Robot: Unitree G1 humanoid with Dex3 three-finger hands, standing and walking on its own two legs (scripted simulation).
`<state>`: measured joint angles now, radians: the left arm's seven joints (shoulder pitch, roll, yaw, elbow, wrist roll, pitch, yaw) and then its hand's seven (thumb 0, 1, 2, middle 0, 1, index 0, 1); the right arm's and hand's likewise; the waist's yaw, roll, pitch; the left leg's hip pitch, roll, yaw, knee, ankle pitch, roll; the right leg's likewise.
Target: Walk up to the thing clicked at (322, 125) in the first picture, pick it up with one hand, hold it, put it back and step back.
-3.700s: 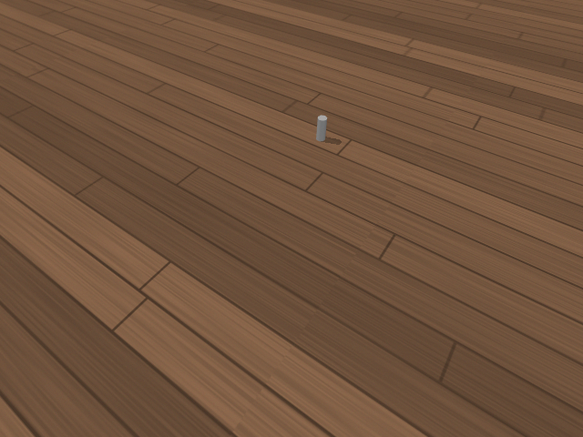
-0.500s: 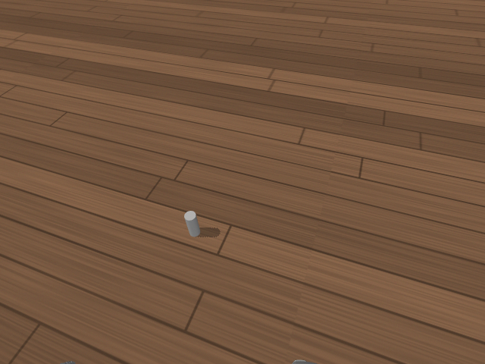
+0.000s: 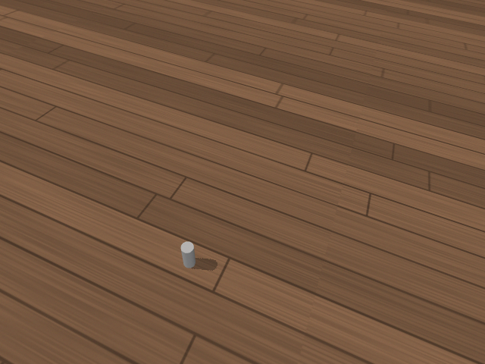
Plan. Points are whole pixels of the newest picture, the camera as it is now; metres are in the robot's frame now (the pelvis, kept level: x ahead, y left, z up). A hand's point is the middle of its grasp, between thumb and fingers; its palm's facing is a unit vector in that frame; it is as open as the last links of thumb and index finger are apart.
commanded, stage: walk up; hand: left
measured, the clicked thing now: (188, 255) +0.65 +0.18 -0.69
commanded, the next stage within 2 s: none
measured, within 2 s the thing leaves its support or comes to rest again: neither
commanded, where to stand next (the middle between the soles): +0.31 -0.01 m, yaw -1 degrees
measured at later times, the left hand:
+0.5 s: hand (107, 316) +0.24 +0.24 -0.11, palm faces -0.04 -0.91 -0.41, open 7.4 cm
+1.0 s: hand (113, 284) +0.31 +0.26 -0.16, palm faces -0.07 -0.92 -0.39, open 7.4 cm
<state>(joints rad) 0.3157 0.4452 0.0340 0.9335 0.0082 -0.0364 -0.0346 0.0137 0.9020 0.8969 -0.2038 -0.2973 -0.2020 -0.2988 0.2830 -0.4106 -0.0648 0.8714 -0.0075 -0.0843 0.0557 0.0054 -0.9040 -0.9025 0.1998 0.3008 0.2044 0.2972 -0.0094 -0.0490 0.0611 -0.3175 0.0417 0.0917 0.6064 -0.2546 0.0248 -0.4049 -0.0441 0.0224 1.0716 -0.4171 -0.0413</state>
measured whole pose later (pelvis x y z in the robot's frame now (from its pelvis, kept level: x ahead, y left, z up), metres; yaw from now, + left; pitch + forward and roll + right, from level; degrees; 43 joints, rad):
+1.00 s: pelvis +0.25 -0.01 -0.01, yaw -2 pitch -2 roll +0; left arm 0.24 0.39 0.02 0.99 0.02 -0.03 0.00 0.01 0.90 0.90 -0.20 -0.30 -0.20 -0.30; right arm 0.18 -0.40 -0.02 0.93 0.00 -0.01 0.01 0.01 -0.90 -0.90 0.20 0.30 0.21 0.30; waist 0.00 0.02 0.08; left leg -0.35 0.06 0.05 0.71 -0.34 0.00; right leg -0.33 -0.02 -0.03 0.67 -0.29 0.00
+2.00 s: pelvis +0.30 +0.00 +0.02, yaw -1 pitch -2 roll +0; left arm 0.08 0.34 0.01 1.19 0.01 0.00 -0.01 0.01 0.90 0.90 -0.20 -0.30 -0.20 -0.30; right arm 0.06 -0.35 -0.01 1.17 0.00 -0.01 0.01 0.01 -0.90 -0.90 0.20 0.30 0.20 0.30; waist 0.00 0.01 0.04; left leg -0.12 0.02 0.05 0.32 -0.17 0.00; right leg -0.10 -0.05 -0.03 0.30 -0.18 0.04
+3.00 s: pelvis +0.30 -0.01 +0.02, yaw -1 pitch -2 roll +0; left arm 0.11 0.35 -0.01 1.13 0.01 0.00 0.00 0.01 0.90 0.90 -0.20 -0.30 -0.20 -0.30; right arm 0.09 -0.35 -0.01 1.15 -0.01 0.00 0.01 0.01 -0.90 -0.90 0.20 0.30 0.20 0.30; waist -0.01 0.01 0.04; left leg -0.11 0.03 0.04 0.30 -0.16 -0.02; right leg -0.09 -0.03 -0.04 0.30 -0.18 0.02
